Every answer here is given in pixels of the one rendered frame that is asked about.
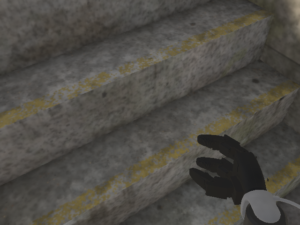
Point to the robot right hand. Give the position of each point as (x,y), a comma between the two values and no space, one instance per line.
(233,180)

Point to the robot right forearm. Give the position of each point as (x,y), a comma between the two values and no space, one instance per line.
(259,208)

